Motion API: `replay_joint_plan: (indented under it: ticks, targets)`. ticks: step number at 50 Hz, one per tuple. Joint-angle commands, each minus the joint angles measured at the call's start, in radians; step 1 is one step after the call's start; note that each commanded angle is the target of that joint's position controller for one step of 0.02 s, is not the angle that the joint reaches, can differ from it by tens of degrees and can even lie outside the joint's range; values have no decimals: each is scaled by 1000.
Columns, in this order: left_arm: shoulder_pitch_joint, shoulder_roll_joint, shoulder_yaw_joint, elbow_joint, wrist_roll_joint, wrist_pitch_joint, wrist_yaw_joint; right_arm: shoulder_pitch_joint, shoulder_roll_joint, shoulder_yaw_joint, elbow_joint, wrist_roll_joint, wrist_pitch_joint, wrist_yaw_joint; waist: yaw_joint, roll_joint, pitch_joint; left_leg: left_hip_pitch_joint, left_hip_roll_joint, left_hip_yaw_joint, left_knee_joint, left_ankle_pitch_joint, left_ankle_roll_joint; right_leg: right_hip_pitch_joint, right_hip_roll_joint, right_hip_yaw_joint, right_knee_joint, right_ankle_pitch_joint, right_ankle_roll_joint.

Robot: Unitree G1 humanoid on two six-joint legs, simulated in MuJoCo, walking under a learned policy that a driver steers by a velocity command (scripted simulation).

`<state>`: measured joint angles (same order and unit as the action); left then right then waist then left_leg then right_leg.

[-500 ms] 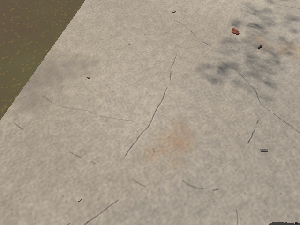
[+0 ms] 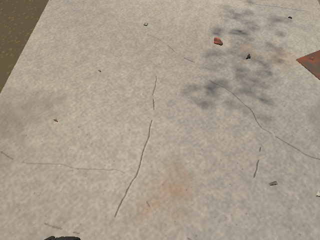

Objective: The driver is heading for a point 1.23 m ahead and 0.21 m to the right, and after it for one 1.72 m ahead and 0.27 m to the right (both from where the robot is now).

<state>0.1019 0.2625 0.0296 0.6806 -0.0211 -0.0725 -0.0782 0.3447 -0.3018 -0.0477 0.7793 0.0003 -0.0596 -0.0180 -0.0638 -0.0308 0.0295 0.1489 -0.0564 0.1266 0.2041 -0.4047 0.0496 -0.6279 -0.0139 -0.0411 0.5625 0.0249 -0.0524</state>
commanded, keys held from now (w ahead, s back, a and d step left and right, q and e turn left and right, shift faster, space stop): w+e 0.56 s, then w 0.32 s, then w+q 0.12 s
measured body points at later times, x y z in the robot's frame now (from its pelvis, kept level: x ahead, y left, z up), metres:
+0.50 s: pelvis +0.31 +0.02 +0.00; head +0.33 +0.02 +0.45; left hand +0.45 +0.29 -0.11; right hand +0.45 -0.28 -0.06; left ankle +0.46 +0.11 -0.73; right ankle +0.17 -0.09 -0.72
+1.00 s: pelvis +0.54 -0.07 +0.00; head +0.57 -0.09 +0.45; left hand +0.87 +0.01 -0.05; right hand +0.39 -0.32 -0.12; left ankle +0.46 +0.11 -0.72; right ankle +0.60 -0.22 -0.73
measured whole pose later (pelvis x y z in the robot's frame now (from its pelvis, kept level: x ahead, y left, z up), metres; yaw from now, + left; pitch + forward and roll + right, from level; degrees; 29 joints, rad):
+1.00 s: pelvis +0.54 -0.07 +0.00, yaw -24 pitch +2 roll +1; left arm 0.01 0.25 0.02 0.61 -0.01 -0.08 -0.04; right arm 0.45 -0.30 -0.05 0.86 0.03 -0.05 0.00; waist -0.11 -0.02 0.03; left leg 0.02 0.02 0.05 0.38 -0.42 -0.02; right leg -0.46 -0.02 0.00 0.48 -0.06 -0.06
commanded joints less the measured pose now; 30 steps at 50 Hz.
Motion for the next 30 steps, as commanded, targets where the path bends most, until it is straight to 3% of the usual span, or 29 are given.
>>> replay_joint_plan:
  ticks: [1,2,3,4,5,6,7,8,9,12,14,16,18,20,23,24,25,26,27,28,29,30]
  targets:
    - [25,139,49,-82,1,-9,-4,-4,-202,-53,-55,-3,18,-25,80,150,-80,37,289,-9,295,1335,53,125,90,-73,21,-152,-67]
    - [157,185,73,-59,-2,-5,8,-17,-204,-51,-62,-3,24,-30,157,137,-153,-46,270,12,491,1332,36,332,113,-65,-26,-120,-104]
    - [313,239,95,-39,-3,5,26,-18,-182,-38,-81,-12,15,-31,235,66,-253,-283,236,11,772,1051,10,658,7,104,-38,-91,-164]
    - [332,326,112,-35,-4,0,30,116,-31,8,-122,-32,-14,-4,117,-213,-369,-773,5,-67,1179,-55,-69,1059,-283,683,-58,-242,-385]
    - [362,236,93,-40,-6,0,38,14,-114,1,-126,-2,-55,17,202,-102,-458,-886,-11,-261,1288,-147,-56,1104,-308,872,-205,-356,-396]
    - [312,207,84,-43,3,-1,46,-95,-153,-11,-171,41,-78,30,204,-55,-287,-961,51,-280,1247,-58,-38,988,-281,718,-248,-338,-334]
    - [243,189,77,-55,1,-1,49,-130,-141,-2,-188,32,-91,29,156,51,-182,-939,95,-264,1146,8,-29,821,-241,616,-266,-264,-301]
    - [180,166,70,-69,1,0,50,-141,-136,-6,-186,6,-93,24,111,92,-100,-894,119,-247,1053,35,-38,675,-198,539,-286,-151,-281]
    - [144,151,63,-84,15,0,55,-116,-140,-11,-184,-6,-83,24,73,63,-74,-826,138,-247,1017,54,-49,571,-170,485,-314,-67,-282]
    - [109,163,66,-79,10,-1,68,-69,-109,-1,-175,-20,-50,19,28,14,-35,-747,155,-199,868,75,-107,377,-129,380,-351,59,-282]
    - [113,193,75,-69,6,1,79,-132,-71,17,-197,-26,-43,15,45,-4,-14,-694,140,-165,708,187,-134,276,-78,302,-352,47,-251]
    - [142,204,80,-55,-2,10,87,-219,-51,26,-213,-22,-45,18,89,-27,-18,-623,105,-154,531,366,-142,239,-32,264,-329,-52,-204]
    - [195,210,83,-38,-5,19,89,-277,-67,19,-224,-4,-51,22,125,-42,-39,-580,69,-163,424,461,-147,273,-41,301,-299,-129,-177]
    - [216,205,83,-28,-13,26,91,-285,-95,5,-231,9,-57,25,122,-62,-51,-562,68,-201,357,447,-134,338,-69,369,-242,-210,-152]
    - [201,181,79,-33,-5,32,89,-202,-131,-26,-214,14,-67,26,61,-93,-67,-456,68,-201,306,337,-78,386,-89,443,-120,-257,-104]
    - [206,141,67,-36,0,30,86,-122,-149,-41,-200,8,-71,21,18,-86,-102,-334,93,-207,287,308,-46,356,-50,417,-17,-252,-71]
    - [228,60,40,-52,14,26,79,8,-204,-57,-195,-9,-73,13,-29,49,-223,-124,270,-385,260,193,20,267,21,327,275,-385,-29]
    - [344,20,23,-93,-14,14,76,69,-292,-78,-163,-27,-57,21,36,405,-311,105,476,-891,108,-113,173,-53,122,202,598,-648,21]
    - [333,127,43,-66,-30,18,82,44,-206,-64,-178,-12,-54,27,13,289,-240,63,480,-977,57,-341,173,-173,46,223,743,-573,39]
    - [239,178,59,-75,-21,25,84,7,-154,-50,-184,-5,-50,23,-9,193,-135,-27,441,-811,58,-273,137,-197,15,201,783,-477,44]
    - [190,168,58,-79,-5,30,87,-27,-127,-40,-180,-13,-47,24,-2,119,-87,-125,388,-666,65,-105,117,-158,-13,180,762,-403,48]
    - [158,152,58,-89,5,29,87,-46,-101,-32,-168,-18,-45,24,8,115,-43,-196,342,-562,54,25,118,-137,-33,185,711,-358,49]
Velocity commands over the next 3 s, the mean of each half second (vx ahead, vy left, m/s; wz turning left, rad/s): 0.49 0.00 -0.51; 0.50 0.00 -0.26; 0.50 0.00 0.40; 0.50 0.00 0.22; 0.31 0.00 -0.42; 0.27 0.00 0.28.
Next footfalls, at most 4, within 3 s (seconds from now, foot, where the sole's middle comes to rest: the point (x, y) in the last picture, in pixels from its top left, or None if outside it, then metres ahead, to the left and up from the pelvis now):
0.06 right None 0.21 -0.09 -0.76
0.50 left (130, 228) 0.50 0.10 -0.76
1.00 right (208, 192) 0.64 -0.24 -0.76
1.52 left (163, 129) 0.98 -0.07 -0.76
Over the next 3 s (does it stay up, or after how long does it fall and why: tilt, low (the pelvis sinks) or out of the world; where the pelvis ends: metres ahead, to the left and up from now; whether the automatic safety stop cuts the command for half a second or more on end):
stays up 1.45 -0.28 0.01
